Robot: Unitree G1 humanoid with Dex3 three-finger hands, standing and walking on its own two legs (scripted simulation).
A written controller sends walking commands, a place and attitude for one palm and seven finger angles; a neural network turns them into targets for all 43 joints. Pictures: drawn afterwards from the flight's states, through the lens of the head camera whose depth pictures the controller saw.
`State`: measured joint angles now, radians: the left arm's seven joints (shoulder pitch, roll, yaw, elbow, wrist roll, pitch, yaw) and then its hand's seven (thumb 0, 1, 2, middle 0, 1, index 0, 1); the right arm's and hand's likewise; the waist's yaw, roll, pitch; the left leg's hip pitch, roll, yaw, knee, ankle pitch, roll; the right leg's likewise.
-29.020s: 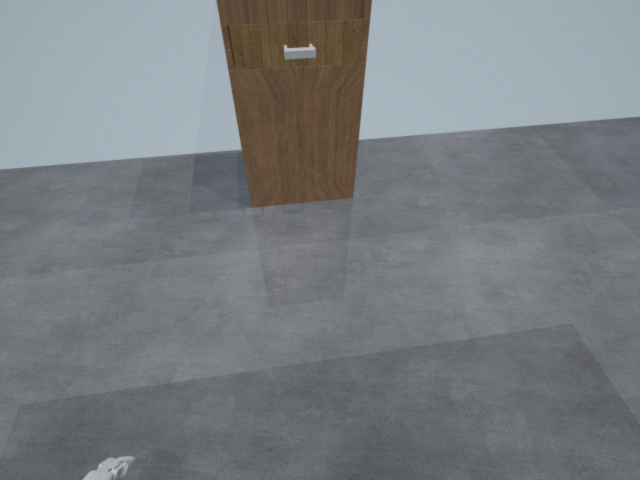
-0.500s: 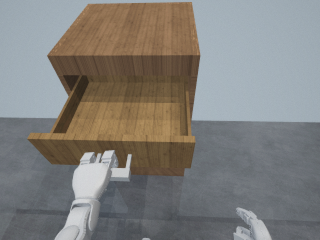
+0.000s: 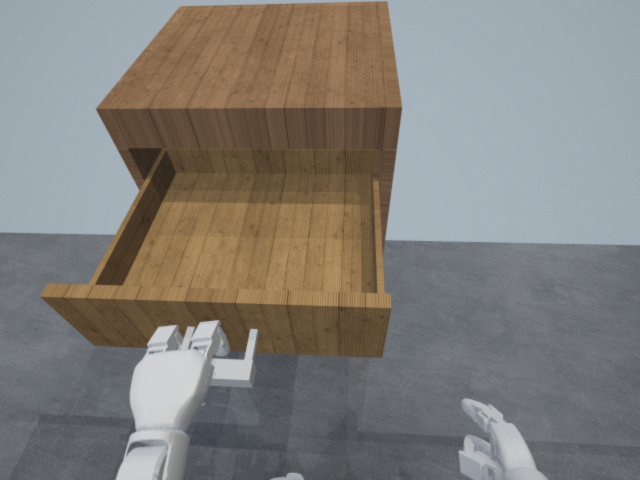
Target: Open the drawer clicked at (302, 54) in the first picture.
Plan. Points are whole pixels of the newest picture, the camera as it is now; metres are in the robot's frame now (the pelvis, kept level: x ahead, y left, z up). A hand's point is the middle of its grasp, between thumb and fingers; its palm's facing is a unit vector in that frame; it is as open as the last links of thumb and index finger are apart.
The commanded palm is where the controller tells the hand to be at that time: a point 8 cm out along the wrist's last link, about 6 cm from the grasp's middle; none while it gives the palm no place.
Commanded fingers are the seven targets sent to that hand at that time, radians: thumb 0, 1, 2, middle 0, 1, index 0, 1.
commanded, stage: pull the drawer open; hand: left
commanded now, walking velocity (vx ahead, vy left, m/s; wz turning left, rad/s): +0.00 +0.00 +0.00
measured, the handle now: (217, 354) +0.28 +0.16 +0.01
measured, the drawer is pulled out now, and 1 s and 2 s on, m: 0.30 0.28 0.28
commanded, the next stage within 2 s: open the thumb to release the handle in 0.02 s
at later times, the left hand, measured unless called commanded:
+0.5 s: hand (191, 382) +0.25 +0.20 -0.02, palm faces +0.02 -0.10 -0.99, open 9.7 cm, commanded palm +0.22 +0.19 +0.03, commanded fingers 0.00 -0.50 0.30 -0.30 -1.20 -0.30 -1.20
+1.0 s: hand (194, 389) +0.24 +0.19 -0.02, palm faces +0.04 -0.09 -1.00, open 13.9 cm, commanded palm +0.22 +0.19 +0.04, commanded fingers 0.00 -0.50 0.30 -0.30 -1.20 -0.30 -1.20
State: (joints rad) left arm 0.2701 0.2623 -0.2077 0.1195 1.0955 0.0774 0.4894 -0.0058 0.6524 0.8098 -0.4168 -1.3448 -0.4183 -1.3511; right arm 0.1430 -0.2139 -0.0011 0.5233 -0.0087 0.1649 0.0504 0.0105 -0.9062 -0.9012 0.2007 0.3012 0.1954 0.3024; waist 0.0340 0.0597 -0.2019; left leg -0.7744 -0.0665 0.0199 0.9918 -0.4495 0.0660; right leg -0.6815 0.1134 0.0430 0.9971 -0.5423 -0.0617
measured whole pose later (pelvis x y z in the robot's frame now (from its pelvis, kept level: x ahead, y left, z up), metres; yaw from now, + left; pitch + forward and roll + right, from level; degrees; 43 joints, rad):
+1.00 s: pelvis -0.01 -0.01 +0.00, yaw +1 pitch +13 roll -1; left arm 0.17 0.28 -0.21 0.22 1.11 0.06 0.52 -0.01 -0.49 0.30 -0.32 -1.20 -0.31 -1.20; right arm 0.14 -0.22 -0.02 0.57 -0.02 0.17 0.01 0.01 -0.91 -0.90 0.20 0.30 0.20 0.30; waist 0.04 0.06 -0.19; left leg -0.81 -0.07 -0.01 1.01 -0.43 0.05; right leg -0.71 0.11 0.01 1.01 -0.53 -0.07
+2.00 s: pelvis +0.01 +0.01 +0.04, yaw +0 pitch +5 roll +0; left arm 0.19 0.37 -0.23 -0.17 0.97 0.18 0.19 -0.01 -0.50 0.30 -0.32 -1.20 -0.32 -1.20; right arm 0.10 -0.22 0.03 0.55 0.03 0.18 0.03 0.01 -0.91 -0.90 0.20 0.30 0.20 0.30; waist 0.08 0.09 -0.12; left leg -0.44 -0.08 0.01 0.70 -0.34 0.07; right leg -0.35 0.09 0.06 0.70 -0.43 -0.05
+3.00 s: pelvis +0.01 +0.00 +0.05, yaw +0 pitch +3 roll -1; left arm 0.43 0.53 0.01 -0.45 0.85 0.06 0.09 -0.01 -0.50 0.30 -0.32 -1.20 -0.32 -1.20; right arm 0.11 -0.27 0.03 0.51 0.03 0.18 0.02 0.01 -0.91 -0.90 0.20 0.30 0.19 0.30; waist 0.09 0.10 -0.09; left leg -0.38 -0.06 0.00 0.65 -0.31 0.06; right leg -0.28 0.11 0.06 0.62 -0.38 -0.06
